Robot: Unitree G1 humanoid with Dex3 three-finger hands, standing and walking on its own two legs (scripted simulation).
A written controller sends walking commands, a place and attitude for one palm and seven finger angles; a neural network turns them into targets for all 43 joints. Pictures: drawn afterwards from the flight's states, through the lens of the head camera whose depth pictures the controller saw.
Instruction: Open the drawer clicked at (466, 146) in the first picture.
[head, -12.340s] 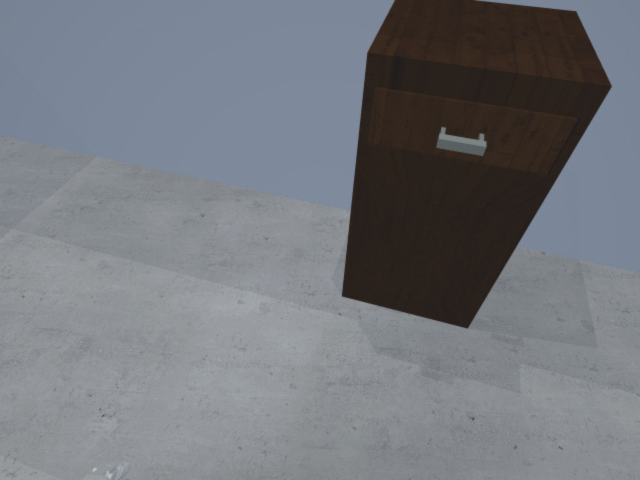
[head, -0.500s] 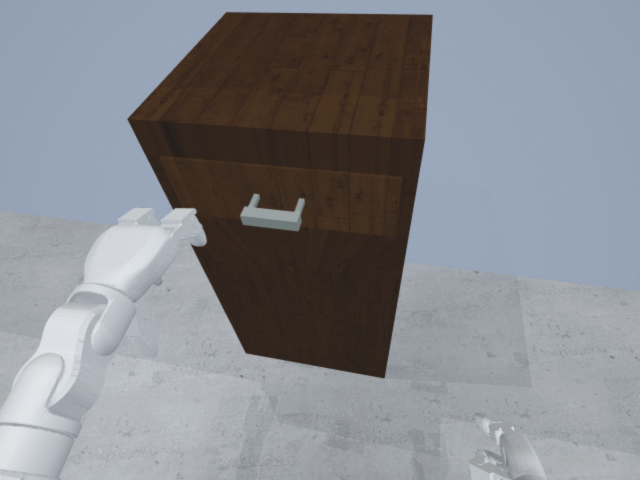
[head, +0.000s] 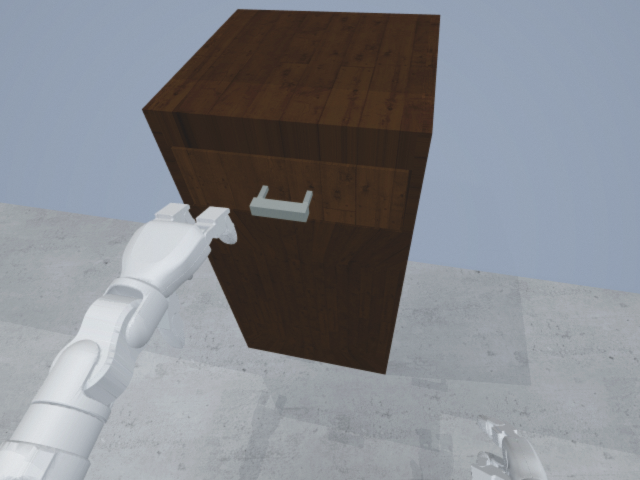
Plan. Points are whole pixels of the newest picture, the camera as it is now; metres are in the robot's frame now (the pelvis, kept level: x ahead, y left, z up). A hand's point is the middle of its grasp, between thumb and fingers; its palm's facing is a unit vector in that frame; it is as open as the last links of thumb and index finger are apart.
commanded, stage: move the hooked fingers above the handle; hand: left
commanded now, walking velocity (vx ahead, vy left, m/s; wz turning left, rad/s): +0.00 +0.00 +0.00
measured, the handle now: (283, 201) +0.55 +0.15 +0.00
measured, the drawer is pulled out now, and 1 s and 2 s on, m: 0.00 0.00 0.00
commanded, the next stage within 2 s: none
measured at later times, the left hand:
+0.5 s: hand (233, 243) +0.39 +0.17 +0.08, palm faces -0.01 -0.06 -1.00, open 13.8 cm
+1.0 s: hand (259, 210) +0.46 +0.16 +0.06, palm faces +0.00 -0.06 -1.00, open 13.8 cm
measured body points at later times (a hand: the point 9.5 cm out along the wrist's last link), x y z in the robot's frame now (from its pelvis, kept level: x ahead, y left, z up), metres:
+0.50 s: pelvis +0.02 -0.01 +0.00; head +0.05 -0.04 +0.44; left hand +0.38 +0.18 +0.13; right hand +0.15 -0.27 -0.13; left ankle +0.02 +0.09 -0.74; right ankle +0.01 -0.11 -0.74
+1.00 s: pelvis +0.03 -0.02 -0.01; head +0.09 -0.04 +0.44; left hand +0.46 +0.16 +0.12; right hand +0.13 -0.28 -0.15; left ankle +0.02 +0.09 -0.74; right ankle +0.01 -0.11 -0.74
